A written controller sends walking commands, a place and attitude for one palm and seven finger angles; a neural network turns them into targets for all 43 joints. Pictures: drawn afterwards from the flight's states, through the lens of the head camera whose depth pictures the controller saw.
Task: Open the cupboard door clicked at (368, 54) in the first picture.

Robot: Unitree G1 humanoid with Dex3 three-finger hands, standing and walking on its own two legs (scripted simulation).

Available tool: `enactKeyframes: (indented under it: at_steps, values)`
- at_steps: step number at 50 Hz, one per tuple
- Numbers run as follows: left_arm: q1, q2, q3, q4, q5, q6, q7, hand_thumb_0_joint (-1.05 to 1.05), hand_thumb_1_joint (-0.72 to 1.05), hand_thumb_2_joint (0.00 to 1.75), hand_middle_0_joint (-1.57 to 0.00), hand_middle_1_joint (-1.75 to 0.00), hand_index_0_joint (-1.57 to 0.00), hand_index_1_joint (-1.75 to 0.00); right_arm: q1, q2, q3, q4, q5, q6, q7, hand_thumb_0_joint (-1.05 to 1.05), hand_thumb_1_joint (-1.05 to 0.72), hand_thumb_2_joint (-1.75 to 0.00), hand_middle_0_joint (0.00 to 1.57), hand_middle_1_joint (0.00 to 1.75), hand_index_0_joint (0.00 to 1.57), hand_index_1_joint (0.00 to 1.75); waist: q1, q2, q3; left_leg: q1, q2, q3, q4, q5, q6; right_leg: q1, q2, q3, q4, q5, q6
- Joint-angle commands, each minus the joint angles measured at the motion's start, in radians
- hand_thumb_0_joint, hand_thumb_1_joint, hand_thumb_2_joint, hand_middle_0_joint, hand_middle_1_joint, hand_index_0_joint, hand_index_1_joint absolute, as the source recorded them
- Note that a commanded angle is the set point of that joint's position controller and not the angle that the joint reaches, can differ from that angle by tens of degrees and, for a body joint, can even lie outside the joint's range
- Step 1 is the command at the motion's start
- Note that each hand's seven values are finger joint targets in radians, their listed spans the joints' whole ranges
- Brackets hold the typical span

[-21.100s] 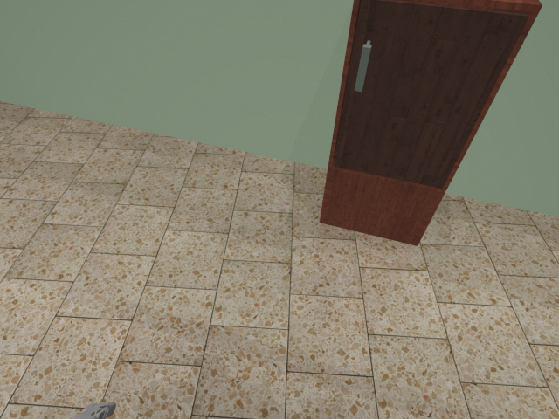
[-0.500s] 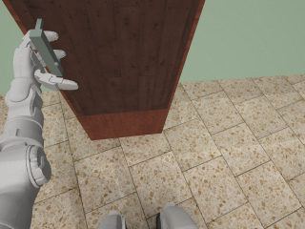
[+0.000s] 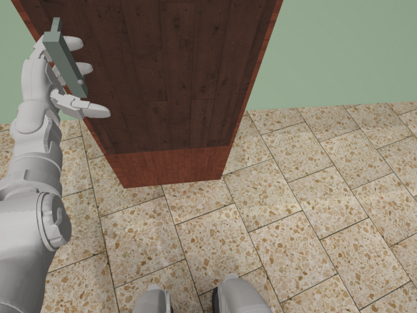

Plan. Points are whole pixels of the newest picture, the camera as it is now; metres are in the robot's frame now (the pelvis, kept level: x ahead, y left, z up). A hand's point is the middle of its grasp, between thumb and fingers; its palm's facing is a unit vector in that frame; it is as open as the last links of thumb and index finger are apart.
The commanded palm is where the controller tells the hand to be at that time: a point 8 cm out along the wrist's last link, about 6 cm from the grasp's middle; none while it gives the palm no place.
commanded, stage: close the thumb around the handle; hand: left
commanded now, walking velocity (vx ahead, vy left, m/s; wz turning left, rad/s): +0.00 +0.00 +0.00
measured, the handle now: (69, 60) +0.57 +0.21 +0.09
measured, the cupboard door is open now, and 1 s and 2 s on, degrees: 0 0 43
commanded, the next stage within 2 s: pull the door open along its arc in 0.74 s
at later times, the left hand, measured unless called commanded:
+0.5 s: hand (81, 81) +0.52 +0.19 +0.09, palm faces +0.04 -1.00 -0.02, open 8.3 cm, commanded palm +0.50 +0.23 +0.09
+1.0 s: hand (82, 82) +0.52 +0.19 +0.09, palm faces +0.04 -1.00 -0.01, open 5.7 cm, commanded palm +0.48 +0.23 +0.09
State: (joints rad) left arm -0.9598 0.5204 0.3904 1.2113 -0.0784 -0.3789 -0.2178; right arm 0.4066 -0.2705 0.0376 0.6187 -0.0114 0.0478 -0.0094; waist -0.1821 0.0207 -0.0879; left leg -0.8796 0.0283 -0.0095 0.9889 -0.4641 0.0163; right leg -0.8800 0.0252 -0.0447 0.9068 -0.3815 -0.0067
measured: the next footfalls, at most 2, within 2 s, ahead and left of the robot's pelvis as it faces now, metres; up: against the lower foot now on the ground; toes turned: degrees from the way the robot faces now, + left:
none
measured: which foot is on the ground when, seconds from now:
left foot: down 0.00-1.00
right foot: down 0.00-1.00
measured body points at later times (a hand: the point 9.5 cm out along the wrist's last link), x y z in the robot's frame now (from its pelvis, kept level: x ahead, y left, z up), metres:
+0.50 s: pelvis +0.01 +0.00 +0.00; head +0.13 +0.02 +0.43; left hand +0.52 +0.24 +0.09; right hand +0.00 -0.26 -0.11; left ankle +0.00 +0.10 -0.68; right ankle +0.02 -0.12 -0.68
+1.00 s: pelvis +0.01 +0.00 +0.00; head +0.13 +0.01 +0.43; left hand +0.52 +0.24 +0.09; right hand +0.00 -0.26 -0.11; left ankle +0.00 +0.10 -0.68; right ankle +0.02 -0.12 -0.68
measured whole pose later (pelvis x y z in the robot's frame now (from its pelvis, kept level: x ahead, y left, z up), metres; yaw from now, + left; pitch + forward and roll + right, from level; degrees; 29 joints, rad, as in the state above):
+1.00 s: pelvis +0.01 +0.00 +0.00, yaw -1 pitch +21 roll -2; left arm -0.91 0.51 0.40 1.16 -0.09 -0.36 -0.21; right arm 0.42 -0.26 0.03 0.60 -0.01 0.06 -0.01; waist -0.18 0.02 -0.10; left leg -0.86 0.03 0.00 0.97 -0.47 0.01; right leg -0.87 0.03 -0.03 0.89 -0.39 -0.01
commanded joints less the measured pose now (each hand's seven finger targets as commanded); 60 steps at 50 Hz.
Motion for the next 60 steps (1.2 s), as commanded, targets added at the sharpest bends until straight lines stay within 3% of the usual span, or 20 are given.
enactKeyframes:
  at_steps: [1,6,8,11,13,16,21,22,23,27,31,32,33,35,38,41,43,51,55,60]
  values:
    - [-0.455,0.252,0.038,-0.220,-0.011,-0.062,0.007,0.00,-0.50,0.30,-0.30,-1.20,-0.30,-1.20,0.186,-0.181,-0.061,-0.046,-0.009,-0.010,-0.008,0.00,-0.90,-0.90,0.20,0.30,0.20,0.30,-0.003,0.137,-0.502,0.336,-0.010,-0.045,-0.100,0.419,0.005,0.214,0.024,0.014,-0.074,0.315,-0.013]
    - [-0.476,0.227,0.008,-0.196,-0.004,-0.049,0.011,0.00,-0.28,0.40,-0.32,-1.22,-0.32,-1.22,0.185,-0.179,-0.058,-0.048,-0.006,-0.006,-0.007,0.00,-0.90,-0.90,0.20,0.30,0.20,0.30,-0.026,0.105,-0.436,0.295,-0.009,-0.043,-0.107,0.360,0.011,0.192,0.026,0.013,-0.087,0.277,-0.009]
    - [-0.481,0.271,0.043,-0.222,-0.006,-0.056,0.015,0.00,-0.16,0.44,-0.32,-1.24,-0.32,-1.24,0.189,-0.184,-0.060,-0.052,-0.008,-0.005,-0.009,0.00,-0.90,-0.90,0.20,0.30,0.20,0.30,-0.013,0.107,-0.476,0.302,-0.010,-0.045,-0.108,0.373,0.009,0.223,0.026,0.015,-0.081,0.290,-0.012]
    - [-0.479,0.235,0.026,-0.296,-0.016,-0.083,0.013,0.00,0.00,0.52,-0.34,-1.25,-0.34,-1.25,0.189,-0.174,-0.062,-0.054,-0.012,-0.008,-0.003,0.00,-0.90,-0.90,0.20,0.30,0.20,0.30,0.000,0.190,-0.563,0.396,-0.007,-0.048,-0.095,0.490,-0.003,0.215,0.027,0.011,-0.066,0.350,-0.015]
    - [-0.416,0.217,0.023,-0.241,-0.017,-0.075,0.009,0.00,0.12,0.56,-0.34,-1.27,-0.34,-1.27,0.193,-0.174,-0.063,-0.047,-0.011,-0.003,0.000,0.00,-0.90,-0.90,0.20,0.30,0.20,0.30,-0.003,0.122,-0.508,0.365,-0.002,-0.046,-0.095,0.481,0.000,0.215,0.031,0.006,-0.073,0.351,-0.013]
    - [-0.418,0.224,0.022,-0.185,-0.010,-0.045,0.009,0.00,0.28,0.64,-0.36,-1.28,-0.36,-1.28,0.193,-0.180,-0.063,-0.046,-0.006,0.004,-0.003,0.00,-0.90,-0.90,0.20,0.30,0.20,0.30,-0.014,0.092,-0.428,0.302,-0.006,-0.038,-0.109,0.404,0.008,0.208,0.029,0.008,-0.086,0.315,-0.010]
    - [-0.441,0.213,0.023,-0.245,-0.019,-0.056,0.018,0.00,0.56,0.76,-0.38,-1.31,-0.38,-1.31,0.193,-0.174,-0.064,-0.053,-0.009,0.003,-0.003,0.00,-0.90,-0.90,0.20,0.30,0.20,0.30,-0.004,0.131,-0.481,0.347,-0.008,-0.041,-0.107,0.448,0.004,0.217,0.029,0.009,-0.081,0.335,-0.013]
    - [-0.430,0.212,0.025,-0.242,-0.016,-0.062,0.020,0.00,0.62,0.78,-0.38,-1.32,-0.38,-1.32,0.195,-0.173,-0.066,-0.049,-0.009,0.003,-0.003,0.00,-0.90,-0.90,0.20,0.30,0.20,0.30,-0.002,0.108,-0.479,0.348,-0.006,-0.044,-0.105,0.455,0.003,0.217,0.029,0.007,-0.079,0.338,-0.014]
    - [-0.438,0.195,0.009,-0.258,-0.014,-0.069,0.021,0.00,0.68,0.80,-0.38,-1.33,-0.38,-1.33,0.190,-0.171,-0.067,-0.051,-0.010,0.002,-0.001,0.00,-0.90,-0.90,0.20,0.30,0.20,0.30,-0.005,0.141,-0.479,0.359,-0.006,-0.044,-0.104,0.460,-0.001,0.203,0.029,0.007,-0.076,0.335,-0.014]
    - [-0.434,0.197,0.012,-0.234,-0.009,-0.072,0.029,0.00,0.90,0.90,-0.40,-1.35,-0.40,-1.35,0.193,-0.175,-0.069,-0.039,-0.012,0.003,0.000,0.00,-0.90,-0.90,0.20,0.30,0.20,0.30,-0.012,0.116,-0.475,0.357,-0.004,-0.046,-0.096,0.460,0.002,0.189,0.029,0.007,-0.076,0.332,-0.012]
    - [-0.475,0.187,-0.015,-0.234,0.000,-0.066,0.023,0.00,0.90,0.90,-0.40,-1.35,-0.40,-1.35,0.190,-0.175,-0.067,-0.037,-0.010,0.003,-0.002,0.00,-0.90,-0.90,0.20,0.30,0.20,0.30,-0.025,0.132,-0.466,0.354,-0.007,-0.048,-0.099,0.436,0.003,0.183,0.027,0.008,-0.079,0.321,-0.012]
    - [-0.467,0.219,0.015,-0.250,0.000,-0.069,0.025,0.00,0.90,0.90,-0.40,-1.35,-0.40,-1.35,0.194,-0.177,-0.069,-0.037,-0.013,0.004,-0.004,0.00,-0.90,-0.90,0.20,0.30,0.20,0.30,-0.011,0.139,-0.498,0.368,-0.006,-0.050,-0.096,0.466,0.001,0.198,0.026,0.009,-0.073,0.338,-0.014]
    - [-0.456,0.191,-0.006,-0.252,-0.003,-0.068,0.022,0.00,0.90,0.90,-0.40,-1.35,-0.40,-1.35,0.189,-0.172,-0.068,-0.040,-0.011,0.004,-0.002,0.00,-0.90,-0.90,0.20,0.30,0.20,0.30,-0.011,0.160,-0.505,0.380,-0.007,-0.046,-0.095,0.476,-0.001,0.198,0.027,0.010,-0.074,0.345,-0.013]
    - [-0.453,0.173,-0.015,-0.256,-0.012,-0.069,0.017,0.00,0.90,0.90,-0.40,-1.35,-0.40,-1.35,0.194,-0.172,-0.067,-0.037,-0.012,0.002,-0.002,0.00,-0.90,-0.90,0.20,0.30,0.20,0.30,-0.016,0.149,-0.513,0.397,-0.004,-0.054,-0.090,0.507,-0.001,0.190,0.029,0.003,-0.069,0.356,-0.015]
    - [-0.445,0.215,0.011,-0.212,-0.010,-0.054,0.020,0.00,0.90,0.90,-0.40,-1.35,-0.40,-1.35,0.188,-0.177,-0.065,-0.038,-0.007,0.006,-0.005,0.00,-0.90,-0.90,0.20,0.30,0.20,0.30,-0.022,0.078,-0.461,0.305,-0.010,-0.038,-0.097,0.417,0.011,0.230,0.027,0.015,-0.085,0.343,-0.007]
    - [-0.460,0.246,0.032,-0.223,-0.005,-0.054,0.015,0.00,0.90,0.90,-0.40,-1.35,-0.40,-1.35,0.190,-0.175,-0.063,-0.043,-0.008,0.003,-0.008,0.00,-0.90,-0.90,0.20,0.30,0.20,0.30,-0.011,0.130,-0.484,0.305,-0.016,-0.032,-0.097,0.416,0.011,0.249,0.025,0.022,-0.082,0.355,-0.010]
    - [-0.425,0.225,0.017,-0.204,-0.011,-0.046,0.007,0.00,0.90,0.90,-0.40,-1.35,-0.40,-1.35,0.188,-0.173,-0.061,-0.046,-0.006,0.004,-0.009,0.00,-0.90,-0.90,0.20,0.30,0.20,0.30,-0.014,0.094,-0.471,0.290,-0.015,-0.030,-0.099,0.415,0.013,0.258,0.026,0.020,-0.084,0.360,-0.009]
    - [-0.237,0.204,0.041,-0.351,-0.051,-0.058,-0.012,0.00,0.90,0.90,-0.40,-1.35,-0.40,-1.35,0.161,-0.167,-0.071,-0.090,0.001,0.007,0.000,0.00,-0.90,-0.90,0.20,0.30,0.20,0.30,0.054,0.131,-0.551,0.360,-0.012,-0.014,-0.116,0.516,0.005,0.333,0.029,0.016,-0.079,0.446,-0.014]
    - [-0.061,0.152,0.029,-0.434,-0.078,-0.051,-0.007,0.00,0.90,0.90,-0.40,-1.35,-0.40,-1.35,0.137,-0.159,-0.079,-0.122,0.012,0.008,0.007,0.00,-0.90,-0.90,0.20,0.30,0.20,0.30,0.083,0.062,-0.521,0.342,-0.013,0.000,-0.139,0.550,0.011,0.406,0.031,0.017,-0.092,0.502,-0.016]
    - [0.201,0.071,-0.008,-0.649,-0.112,-0.048,0.004,0.00,0.90,0.90,-0.40,-1.35,-0.40,-1.35,0.083,-0.141,-0.087,-0.165,0.026,-0.003,0.019,0.00,-0.90,-0.90,0.20,0.30,0.20,0.30,0.136,0.071,-0.496,0.359,-0.012,0.018,-0.176,0.615,0.013,0.491,0.021,0.022,-0.105,0.569,-0.020]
